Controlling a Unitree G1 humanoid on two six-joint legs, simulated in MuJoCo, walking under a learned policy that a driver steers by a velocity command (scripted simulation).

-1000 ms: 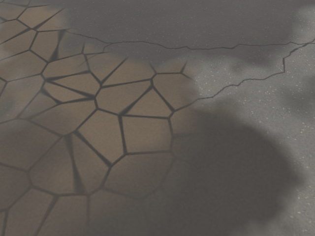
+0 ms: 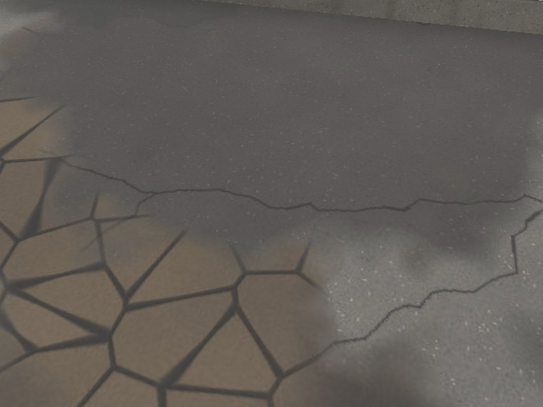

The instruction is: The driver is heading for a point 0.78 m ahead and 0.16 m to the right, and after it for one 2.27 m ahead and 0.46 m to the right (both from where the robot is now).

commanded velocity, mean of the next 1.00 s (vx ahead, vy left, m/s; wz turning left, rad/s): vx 0.50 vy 0.00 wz -0.21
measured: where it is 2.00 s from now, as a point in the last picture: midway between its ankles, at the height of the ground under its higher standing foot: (315, 322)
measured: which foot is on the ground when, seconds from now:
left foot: up 0.00-0.20, down 0.22-0.82, up 0.84-1.00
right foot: down 0.00-0.24, up 0.26-0.78, down 0.80-1.00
